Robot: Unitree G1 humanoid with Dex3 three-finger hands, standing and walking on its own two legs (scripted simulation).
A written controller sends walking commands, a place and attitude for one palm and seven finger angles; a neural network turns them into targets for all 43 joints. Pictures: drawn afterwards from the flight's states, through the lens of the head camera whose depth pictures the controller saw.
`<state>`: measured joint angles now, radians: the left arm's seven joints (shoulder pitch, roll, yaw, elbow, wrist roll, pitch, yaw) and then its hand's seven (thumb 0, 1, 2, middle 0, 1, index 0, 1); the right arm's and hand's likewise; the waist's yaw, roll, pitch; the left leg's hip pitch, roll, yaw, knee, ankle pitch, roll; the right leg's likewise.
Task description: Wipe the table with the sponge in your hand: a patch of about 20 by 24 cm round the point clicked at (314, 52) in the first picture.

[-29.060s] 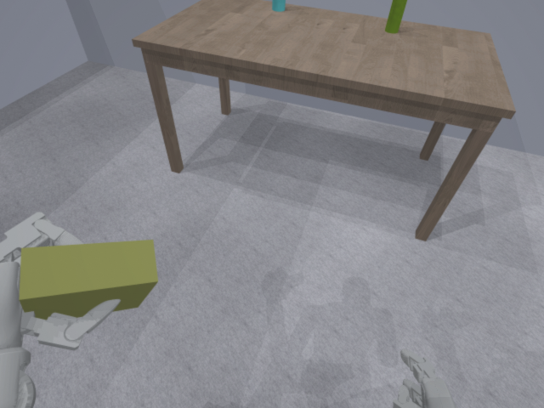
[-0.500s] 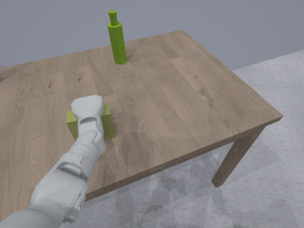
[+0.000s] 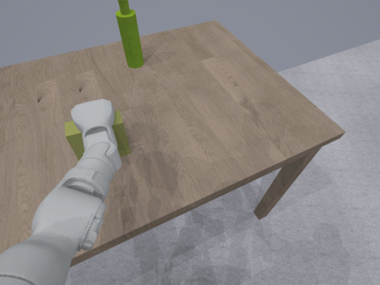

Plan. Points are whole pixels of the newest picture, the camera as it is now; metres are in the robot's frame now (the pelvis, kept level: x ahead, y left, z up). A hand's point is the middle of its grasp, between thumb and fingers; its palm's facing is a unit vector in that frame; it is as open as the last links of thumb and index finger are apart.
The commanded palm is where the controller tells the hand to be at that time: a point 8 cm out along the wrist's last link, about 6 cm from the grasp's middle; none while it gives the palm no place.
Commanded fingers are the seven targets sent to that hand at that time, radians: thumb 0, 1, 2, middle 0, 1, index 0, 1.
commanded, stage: wipe forward along the third lane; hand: left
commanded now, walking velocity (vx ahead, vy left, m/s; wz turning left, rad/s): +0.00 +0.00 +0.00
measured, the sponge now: (102, 144) +0.45 +0.22 +0.01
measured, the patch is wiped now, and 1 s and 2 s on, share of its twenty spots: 0.90 0.95 0.95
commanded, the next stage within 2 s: wipe back along the third lane in 0.28 s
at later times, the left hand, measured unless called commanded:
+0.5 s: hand (93, 117) +0.50 +0.24 +0.04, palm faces -0.10 +0.01 -1.00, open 9.0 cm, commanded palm +0.47 +0.22 +0.08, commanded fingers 0.00 0.10 1.30 -1.20 -1.60 -1.20 -1.60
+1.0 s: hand (92, 134) +0.45 +0.23 +0.05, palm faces -0.03 -0.01 -1.00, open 9.0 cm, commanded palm +0.41 +0.20 +0.07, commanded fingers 0.00 0.10 1.30 -1.20 -1.60 -1.20 -1.60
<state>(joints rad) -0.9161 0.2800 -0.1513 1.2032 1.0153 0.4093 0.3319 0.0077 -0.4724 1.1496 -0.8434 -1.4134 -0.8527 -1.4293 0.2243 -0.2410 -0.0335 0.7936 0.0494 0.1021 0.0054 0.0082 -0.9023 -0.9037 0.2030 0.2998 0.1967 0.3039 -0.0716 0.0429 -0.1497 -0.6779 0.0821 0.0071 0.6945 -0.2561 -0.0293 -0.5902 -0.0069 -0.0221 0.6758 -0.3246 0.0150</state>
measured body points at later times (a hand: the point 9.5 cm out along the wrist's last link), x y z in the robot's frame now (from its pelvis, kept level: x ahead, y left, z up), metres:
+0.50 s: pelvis +0.01 +0.01 -0.01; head +0.09 +0.02 +0.44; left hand +0.50 +0.24 +0.10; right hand +0.02 -0.26 -0.14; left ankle +0.04 +0.14 -0.71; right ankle +0.00 -0.13 -0.71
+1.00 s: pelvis +0.03 +0.02 +0.01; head +0.06 +0.01 +0.46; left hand +0.44 +0.23 +0.10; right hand +0.18 -0.22 -0.11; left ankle +0.04 +0.14 -0.71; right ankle +0.00 -0.13 -0.71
